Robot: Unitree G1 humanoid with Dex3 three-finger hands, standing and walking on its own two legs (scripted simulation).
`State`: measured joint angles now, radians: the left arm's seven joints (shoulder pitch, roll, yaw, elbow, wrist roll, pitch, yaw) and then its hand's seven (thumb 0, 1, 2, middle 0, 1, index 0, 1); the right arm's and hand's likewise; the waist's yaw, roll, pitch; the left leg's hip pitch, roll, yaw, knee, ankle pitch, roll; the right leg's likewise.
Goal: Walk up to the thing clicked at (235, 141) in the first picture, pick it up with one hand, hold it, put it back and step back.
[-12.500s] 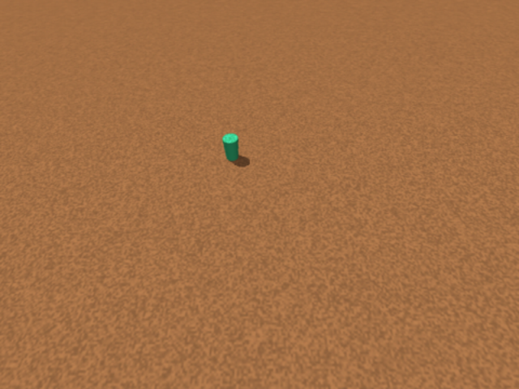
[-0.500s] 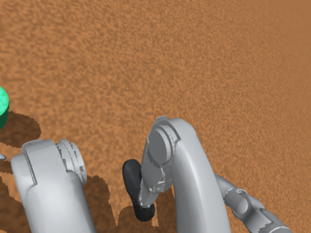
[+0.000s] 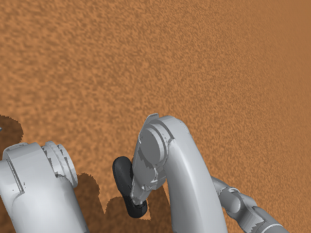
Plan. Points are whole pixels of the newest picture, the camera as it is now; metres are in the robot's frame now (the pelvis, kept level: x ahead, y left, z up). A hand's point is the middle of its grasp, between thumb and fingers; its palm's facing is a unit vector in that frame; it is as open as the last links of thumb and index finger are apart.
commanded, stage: close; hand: left
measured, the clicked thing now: out of the picture +0.43 +0.28 -0.21
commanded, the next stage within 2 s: settle in 0.38 s
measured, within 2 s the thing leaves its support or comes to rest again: leaves its support in 0.68 s
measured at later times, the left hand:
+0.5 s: hand out of the picture +0.42 +0.27 -0.19, palm faces +0.38 -0.93 +0.01, open 11.4 cm
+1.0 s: hand out of the picture +0.41 +0.29 -0.13, palm faces +0.38 -0.93 +0.01, open 11.7 cm
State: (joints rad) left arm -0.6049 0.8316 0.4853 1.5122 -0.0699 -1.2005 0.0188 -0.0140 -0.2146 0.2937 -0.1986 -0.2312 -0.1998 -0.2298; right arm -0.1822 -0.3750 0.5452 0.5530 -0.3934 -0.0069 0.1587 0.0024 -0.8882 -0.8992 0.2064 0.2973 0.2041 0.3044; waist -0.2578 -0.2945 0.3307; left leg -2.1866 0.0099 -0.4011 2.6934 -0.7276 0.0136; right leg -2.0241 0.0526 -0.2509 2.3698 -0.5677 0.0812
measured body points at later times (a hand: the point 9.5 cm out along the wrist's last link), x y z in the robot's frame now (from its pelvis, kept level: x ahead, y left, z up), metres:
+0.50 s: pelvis +0.00 +0.00 +0.00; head +0.23 +0.20 +0.33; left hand +0.39 +0.32 -0.18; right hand +0.17 -0.24 -0.02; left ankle +0.08 +0.11 -0.25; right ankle +0.16 -0.13 -0.25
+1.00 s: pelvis +0.00 +0.00 +0.01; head +0.20 +0.20 +0.36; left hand +0.38 +0.34 -0.13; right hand +0.18 -0.24 -0.02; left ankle +0.08 +0.11 -0.25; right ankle +0.16 -0.13 -0.25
